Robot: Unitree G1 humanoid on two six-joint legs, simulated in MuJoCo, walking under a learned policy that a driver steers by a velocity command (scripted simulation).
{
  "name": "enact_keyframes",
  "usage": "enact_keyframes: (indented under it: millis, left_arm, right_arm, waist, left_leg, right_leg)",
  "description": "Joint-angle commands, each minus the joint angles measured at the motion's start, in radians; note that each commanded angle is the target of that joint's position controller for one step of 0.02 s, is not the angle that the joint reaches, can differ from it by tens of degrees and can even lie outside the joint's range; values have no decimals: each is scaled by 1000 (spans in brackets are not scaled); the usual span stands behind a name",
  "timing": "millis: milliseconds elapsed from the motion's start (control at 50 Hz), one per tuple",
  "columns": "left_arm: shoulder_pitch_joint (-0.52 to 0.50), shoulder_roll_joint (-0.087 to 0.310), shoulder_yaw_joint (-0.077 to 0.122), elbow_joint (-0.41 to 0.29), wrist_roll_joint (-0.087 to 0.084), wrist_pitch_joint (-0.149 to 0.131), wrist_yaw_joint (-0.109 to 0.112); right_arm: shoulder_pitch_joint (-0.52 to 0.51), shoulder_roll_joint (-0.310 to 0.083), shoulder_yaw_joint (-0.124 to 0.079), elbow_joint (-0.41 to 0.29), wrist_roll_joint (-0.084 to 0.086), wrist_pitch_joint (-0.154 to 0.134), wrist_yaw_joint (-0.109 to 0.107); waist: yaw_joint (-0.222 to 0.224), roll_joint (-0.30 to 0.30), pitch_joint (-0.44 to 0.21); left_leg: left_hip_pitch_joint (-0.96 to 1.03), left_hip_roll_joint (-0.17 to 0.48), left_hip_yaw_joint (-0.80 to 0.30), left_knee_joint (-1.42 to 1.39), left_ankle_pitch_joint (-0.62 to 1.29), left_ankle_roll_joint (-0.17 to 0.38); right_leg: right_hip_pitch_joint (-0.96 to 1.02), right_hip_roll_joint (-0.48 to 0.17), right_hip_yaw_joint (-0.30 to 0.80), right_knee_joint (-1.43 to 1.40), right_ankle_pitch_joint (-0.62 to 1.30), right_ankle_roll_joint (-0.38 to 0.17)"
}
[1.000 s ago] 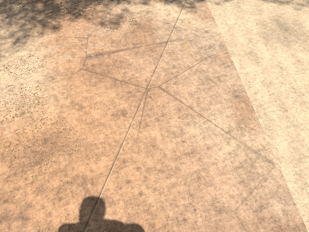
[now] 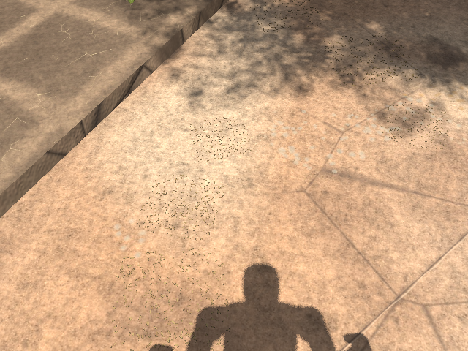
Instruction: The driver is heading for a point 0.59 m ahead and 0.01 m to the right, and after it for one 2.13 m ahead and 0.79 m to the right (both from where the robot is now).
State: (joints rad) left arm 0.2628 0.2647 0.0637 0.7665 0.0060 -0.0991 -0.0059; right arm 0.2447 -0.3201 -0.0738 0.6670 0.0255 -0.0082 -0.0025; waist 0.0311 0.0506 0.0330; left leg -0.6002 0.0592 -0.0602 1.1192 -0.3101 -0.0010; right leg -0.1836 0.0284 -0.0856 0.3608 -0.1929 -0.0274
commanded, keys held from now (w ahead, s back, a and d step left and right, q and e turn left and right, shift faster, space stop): w+q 0.26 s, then w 0.12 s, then w+e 0.62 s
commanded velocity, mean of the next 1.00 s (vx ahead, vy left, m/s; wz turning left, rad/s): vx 0.50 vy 0.00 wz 0.05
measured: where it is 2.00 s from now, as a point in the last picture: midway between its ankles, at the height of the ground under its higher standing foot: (257, 174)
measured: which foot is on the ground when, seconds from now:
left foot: up 0.00-0.26, down 0.28-0.86, up 0.88-1.00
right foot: down 0.00-0.28, up 0.30-0.82, down 0.84-1.00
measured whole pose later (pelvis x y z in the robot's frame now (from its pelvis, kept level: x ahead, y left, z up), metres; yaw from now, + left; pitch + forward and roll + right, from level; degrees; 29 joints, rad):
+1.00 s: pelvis +0.57 +0.08 -0.01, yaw -2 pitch +2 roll +0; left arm 0.25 0.30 0.06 0.70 -0.01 -0.05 -0.03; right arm 0.22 -0.29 -0.04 0.72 0.00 -0.10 0.01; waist 0.01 0.01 0.04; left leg -0.47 0.05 -0.06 1.17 -0.37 0.00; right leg -0.33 0.11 0.02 0.46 -0.16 -0.10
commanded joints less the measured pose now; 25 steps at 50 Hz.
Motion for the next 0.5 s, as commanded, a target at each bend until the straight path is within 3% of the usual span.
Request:
enact_keyframes:
  millis: [20,120,200,240,260,280,300,320,340,360,380,400,440,500]
  left_arm:
    - [-39,153,39,-46,-1,-19,3]
    - [-13,188,45,-14,-11,-2,9]
    - [28,226,57,15,-32,19,8]
    - [24,258,67,16,-42,32,14]
    - [15,266,69,14,-47,40,17]
    - [25,239,57,14,-44,42,20]
    - [65,150,22,-4,3,37,18]
    - [131,71,-12,-55,11,8,5]
    - [15,184,13,-47,-36,-15,-7]
    - [-47,195,16,-72,-59,-27,-11]
    - [-59,180,11,-62,-41,-30,-3]
    - [-50,179,14,-48,-23,-25,1]
    - [11,161,14,-19,-24,2,-5]
    - [-8,125,7,-14,-22,33,-1]
  right_arm:
    - [-28,-30,-4,-88,-5,-8,7]
    - [-165,-9,8,-115,-3,-25,36]
    - [-238,-26,3,-156,0,-23,56]
    - [-189,-62,-17,-157,-8,-16,58]
    - [-86,-96,-38,-135,-9,-12,55]
    - [85,-146,-69,-86,-6,-7,43]
    - [216,-225,-90,-57,2,2,20]
    - [164,-292,-83,-89,0,-16,24]
    - [184,-187,-58,-82,-5,-30,32]
    - [144,-158,-46,-68,-11,-43,34]
    - [79,-131,-36,-68,-10,-49,33]
    - [17,-99,-24,-72,-19,-51,31]
    - [-23,-70,-12,-71,-33,-64,27]
    - [-4,-89,-17,-28,-36,-87,21]
  waist:
    - [-10,-127,-5]
    - [39,-108,20]
    - [43,-114,44]
    - [-5,-142,-6]
    - [-70,-141,-66]
    - [-157,-109,-154]
    - [-177,79,-249]
    - [-74,233,-393]
    - [-156,75,-377]
    - [-143,68,-227]
    - [-102,-11,-154]
    - [-64,-10,-110]
    - [-20,20,-104]
    - [-17,-4,-53]
  left_leg:
    - [-124,62,-38,-91,104,-15]
    - [-57,40,37,-366,324,2]
    - [-34,14,84,-474,243,47]
    - [78,-48,139,-493,137,90]
    - [219,-92,165,-524,125,119]
    - [488,-126,154,-574,184,158]
    - [800,68,-137,-571,227,226]
    - [1003,288,-717,-738,-23,413]
    - [972,286,-696,-820,-86,375]
    - [852,256,-542,-825,-11,334]
    - [708,211,-422,-823,99,298]
    - [591,180,-326,-836,222,276]
    - [483,153,-231,-890,339,269]
    - [431,144,-106,-951,421,264]
  right_leg:
    - [81,-298,192,-215,173,-180]
    - [122,-267,17,-212,249,-133]
    - [227,-307,-37,-162,359,-105]
    - [265,-308,-78,-25,686,-84]
    - [249,-292,-106,129,816,-67]
    - [127,-259,-130,344,786,-38]
    - [-165,-200,-129,674,214,5]
    - [-498,-13,40,956,-435,44]
    - [-588,-57,167,1017,-368,34]
    - [-639,-96,146,981,-278,18]
    - [-592,-143,143,907,-194,15]
    - [-528,-173,142,839,-141,21]
    - [-430,-195,144,800,-79,34]
    - [-462,-194,142,716,27,62]
Keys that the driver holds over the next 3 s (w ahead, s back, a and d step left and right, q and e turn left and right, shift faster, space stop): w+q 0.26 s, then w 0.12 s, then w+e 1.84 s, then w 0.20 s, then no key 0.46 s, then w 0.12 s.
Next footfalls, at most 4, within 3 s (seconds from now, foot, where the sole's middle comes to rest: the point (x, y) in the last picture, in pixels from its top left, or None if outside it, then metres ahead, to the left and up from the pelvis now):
0.28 left None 0.30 0.17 -0.78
0.84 right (251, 291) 0.66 0.02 -0.78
1.30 left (193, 214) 0.93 0.22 -0.78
1.82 right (293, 178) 1.10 -0.14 -0.78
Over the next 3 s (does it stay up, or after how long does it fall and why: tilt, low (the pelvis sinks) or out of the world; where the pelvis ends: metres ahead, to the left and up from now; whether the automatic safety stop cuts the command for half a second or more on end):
stays up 1.39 -0.30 -0.01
